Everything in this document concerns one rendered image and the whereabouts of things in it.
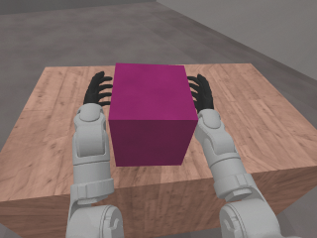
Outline robot right upper arm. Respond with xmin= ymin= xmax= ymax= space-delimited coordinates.
xmin=219 ymin=198 xmax=302 ymax=238

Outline robot left upper arm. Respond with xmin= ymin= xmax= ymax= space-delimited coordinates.
xmin=66 ymin=204 xmax=125 ymax=238

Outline left robot forearm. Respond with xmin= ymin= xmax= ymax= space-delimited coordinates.
xmin=65 ymin=103 xmax=115 ymax=238

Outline carton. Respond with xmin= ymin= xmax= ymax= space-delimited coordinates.
xmin=108 ymin=62 xmax=198 ymax=167

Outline left robot hand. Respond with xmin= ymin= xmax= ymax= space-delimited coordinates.
xmin=83 ymin=70 xmax=113 ymax=107

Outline right robot forearm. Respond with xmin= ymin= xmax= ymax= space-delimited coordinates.
xmin=194 ymin=108 xmax=281 ymax=233

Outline right robot hand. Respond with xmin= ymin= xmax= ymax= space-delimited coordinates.
xmin=187 ymin=73 xmax=215 ymax=114

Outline pedestal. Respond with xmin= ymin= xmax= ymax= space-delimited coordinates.
xmin=0 ymin=63 xmax=317 ymax=238

